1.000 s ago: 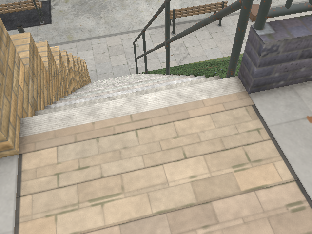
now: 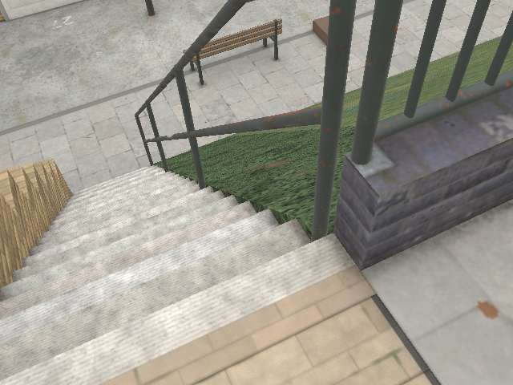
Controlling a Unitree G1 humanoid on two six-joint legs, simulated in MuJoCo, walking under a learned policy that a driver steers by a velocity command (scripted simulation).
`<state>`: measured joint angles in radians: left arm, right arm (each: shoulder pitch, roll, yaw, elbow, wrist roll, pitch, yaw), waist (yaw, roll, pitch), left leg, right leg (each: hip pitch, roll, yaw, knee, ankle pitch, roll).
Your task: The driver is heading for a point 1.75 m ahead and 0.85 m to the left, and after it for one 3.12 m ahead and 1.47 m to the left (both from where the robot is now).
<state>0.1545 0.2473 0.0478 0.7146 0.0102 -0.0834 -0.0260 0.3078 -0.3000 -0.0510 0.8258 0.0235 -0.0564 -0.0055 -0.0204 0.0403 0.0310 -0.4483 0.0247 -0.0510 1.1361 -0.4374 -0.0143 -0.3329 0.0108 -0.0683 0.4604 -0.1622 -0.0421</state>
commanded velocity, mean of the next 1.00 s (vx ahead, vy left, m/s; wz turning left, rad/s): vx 0.07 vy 0.00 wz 0.52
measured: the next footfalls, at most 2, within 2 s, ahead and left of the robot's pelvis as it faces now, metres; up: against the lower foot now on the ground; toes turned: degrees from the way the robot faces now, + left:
left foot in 0.36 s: +0.18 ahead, +0.15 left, +0.00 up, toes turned +13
right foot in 0.78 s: +0.21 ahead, -0.09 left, +0.00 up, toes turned +30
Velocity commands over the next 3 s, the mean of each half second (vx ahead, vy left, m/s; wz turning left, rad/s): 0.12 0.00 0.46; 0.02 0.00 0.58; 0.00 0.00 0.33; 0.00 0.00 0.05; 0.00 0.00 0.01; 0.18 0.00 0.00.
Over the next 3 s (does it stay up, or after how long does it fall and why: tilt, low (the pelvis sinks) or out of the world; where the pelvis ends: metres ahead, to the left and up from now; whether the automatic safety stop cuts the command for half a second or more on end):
stays up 0.13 0.06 -0.01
